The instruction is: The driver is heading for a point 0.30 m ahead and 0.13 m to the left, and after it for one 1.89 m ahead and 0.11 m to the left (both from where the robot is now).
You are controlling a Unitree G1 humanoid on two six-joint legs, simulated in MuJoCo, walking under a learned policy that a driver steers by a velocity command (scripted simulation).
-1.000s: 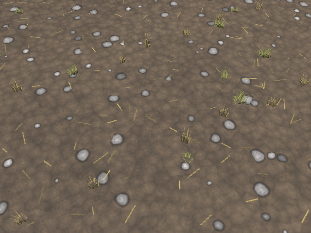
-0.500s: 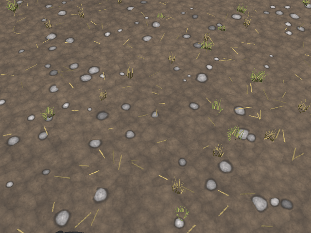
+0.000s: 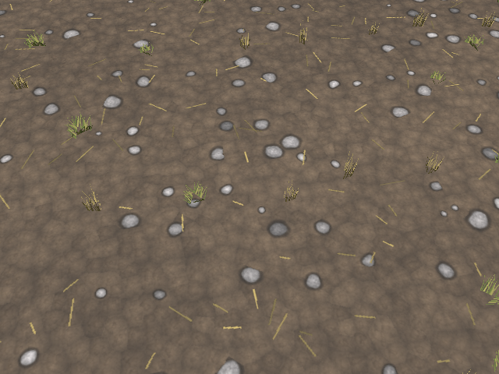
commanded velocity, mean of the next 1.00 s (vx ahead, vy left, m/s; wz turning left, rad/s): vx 0.19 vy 0.00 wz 0.36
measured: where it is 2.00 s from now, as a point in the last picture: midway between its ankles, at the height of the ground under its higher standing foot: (266, 373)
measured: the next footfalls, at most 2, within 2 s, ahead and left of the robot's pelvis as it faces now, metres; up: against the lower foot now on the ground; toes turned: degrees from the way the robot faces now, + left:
left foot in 0.04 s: +0.18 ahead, +0.07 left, +0.00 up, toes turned +7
right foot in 0.58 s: +0.43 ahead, -0.02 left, +0.00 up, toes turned +25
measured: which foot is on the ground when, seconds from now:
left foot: up 0.00-0.02, down 0.04-0.58, up 0.60-0.92, down 0.94-1.00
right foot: down 0.00-0.06, up 0.08-0.56, down 0.58-0.94, up 0.96-1.00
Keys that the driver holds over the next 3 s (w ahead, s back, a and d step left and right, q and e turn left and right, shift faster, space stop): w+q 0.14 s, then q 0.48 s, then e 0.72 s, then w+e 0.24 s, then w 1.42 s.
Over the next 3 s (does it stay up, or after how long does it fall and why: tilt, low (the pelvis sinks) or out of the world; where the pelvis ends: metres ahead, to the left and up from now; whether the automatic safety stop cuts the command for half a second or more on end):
stays up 1.01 -0.05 0.01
